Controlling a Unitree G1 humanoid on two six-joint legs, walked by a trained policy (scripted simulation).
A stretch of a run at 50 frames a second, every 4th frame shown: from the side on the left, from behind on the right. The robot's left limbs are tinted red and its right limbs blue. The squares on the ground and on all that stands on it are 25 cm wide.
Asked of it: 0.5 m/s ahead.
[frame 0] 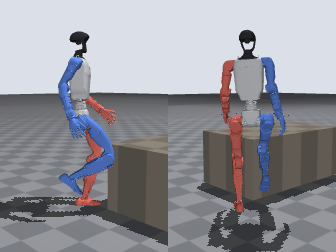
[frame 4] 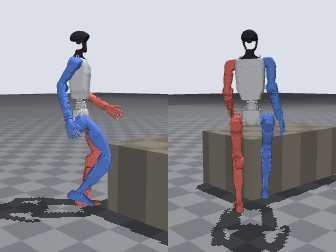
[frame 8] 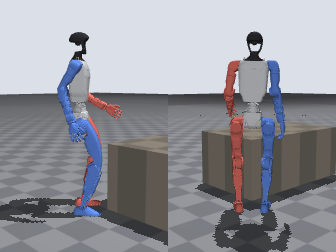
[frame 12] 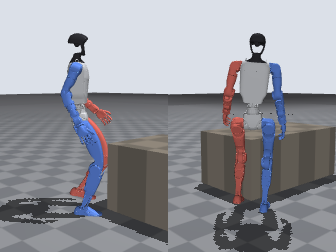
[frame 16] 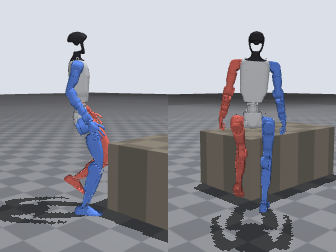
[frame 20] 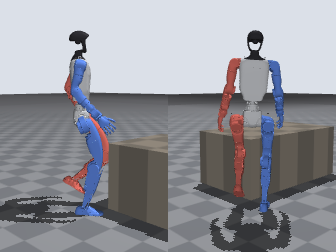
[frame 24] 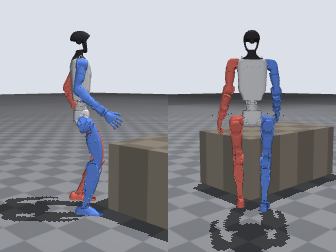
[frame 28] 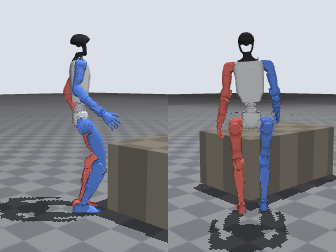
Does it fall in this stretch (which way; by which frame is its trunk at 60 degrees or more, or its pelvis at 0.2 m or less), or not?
no
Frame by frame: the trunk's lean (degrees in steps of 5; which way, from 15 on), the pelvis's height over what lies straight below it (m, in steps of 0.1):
0: 5, 0.8
4: 0, 0.8
8: 0, 0.8
12: 5, 0.8
16: 5, 0.8
20: 5, 0.8
24: 0, 0.8
28: 5, 0.8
